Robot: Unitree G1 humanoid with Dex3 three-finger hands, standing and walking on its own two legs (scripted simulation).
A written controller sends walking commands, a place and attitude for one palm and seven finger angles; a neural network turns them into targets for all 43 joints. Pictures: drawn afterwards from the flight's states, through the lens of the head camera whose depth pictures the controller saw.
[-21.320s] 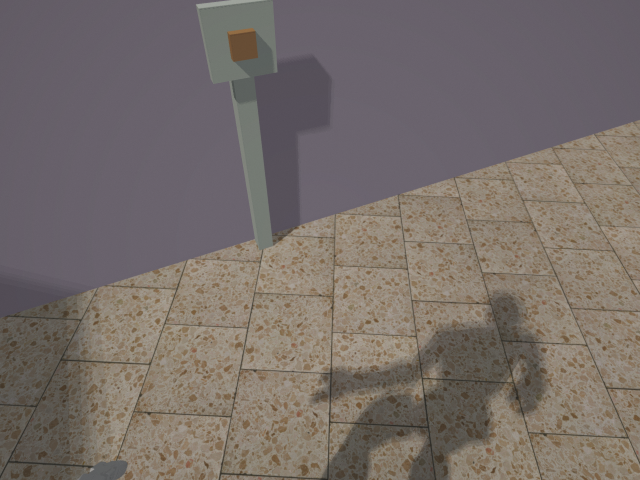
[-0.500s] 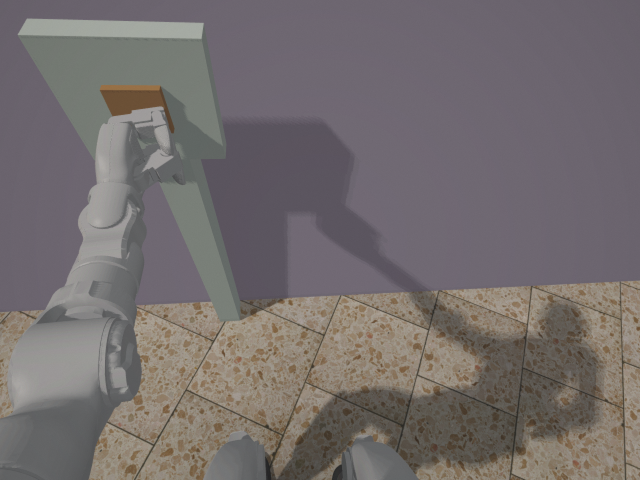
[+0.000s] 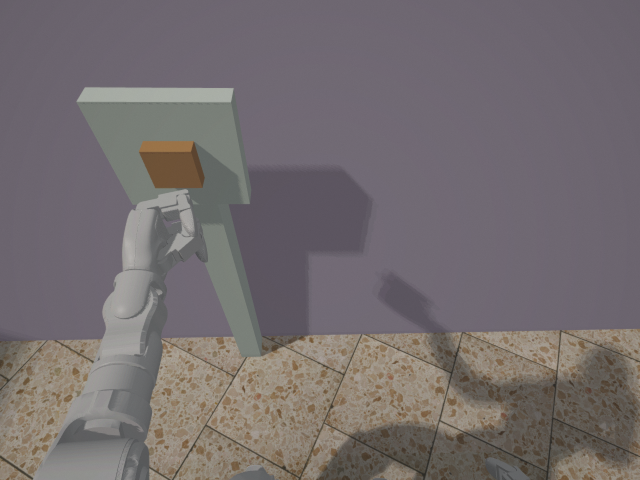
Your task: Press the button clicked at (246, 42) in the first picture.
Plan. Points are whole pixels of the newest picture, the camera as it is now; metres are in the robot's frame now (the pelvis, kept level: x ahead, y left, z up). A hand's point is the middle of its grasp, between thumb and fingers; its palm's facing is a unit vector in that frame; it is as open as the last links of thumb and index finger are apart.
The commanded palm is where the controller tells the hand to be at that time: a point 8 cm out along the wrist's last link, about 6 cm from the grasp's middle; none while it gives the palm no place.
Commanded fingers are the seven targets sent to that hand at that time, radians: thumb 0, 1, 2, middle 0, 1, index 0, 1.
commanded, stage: pull the fist back off the button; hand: left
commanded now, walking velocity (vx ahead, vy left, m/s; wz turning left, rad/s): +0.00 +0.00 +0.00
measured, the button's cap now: (174, 163) +0.50 +0.20 +0.11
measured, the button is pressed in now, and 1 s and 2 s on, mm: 0 0 0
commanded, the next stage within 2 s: draw the hand back to the body in 0.32 s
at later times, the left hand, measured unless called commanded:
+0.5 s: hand (193, 258) +0.36 +0.16 +0.08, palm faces +0.02 -1.00 -0.02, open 3.1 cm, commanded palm +0.32 +0.21 +0.09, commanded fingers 0.00 0.90 0.90 -1.30 -1.50 -1.30 -1.50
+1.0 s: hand (125, 305) +0.27 +0.19 +0.14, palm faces +0.11 -0.98 -0.14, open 3.1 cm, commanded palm +0.23 +0.24 +0.15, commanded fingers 0.00 0.90 0.90 -1.30 -1.50 -1.30 -1.50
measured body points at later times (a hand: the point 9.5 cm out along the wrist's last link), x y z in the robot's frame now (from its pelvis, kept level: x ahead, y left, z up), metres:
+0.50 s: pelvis +0.00 -0.01 +0.00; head +0.05 -0.02 +0.45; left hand +0.36 +0.21 +0.08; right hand +0.15 -0.26 -0.10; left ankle +0.03 +0.11 -0.70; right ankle -0.01 -0.11 -0.70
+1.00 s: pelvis +0.01 -0.01 +0.03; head +0.00 -0.03 +0.48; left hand +0.26 +0.24 +0.15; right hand +0.20 -0.24 -0.05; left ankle +0.03 +0.11 -0.70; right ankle -0.01 -0.11 -0.70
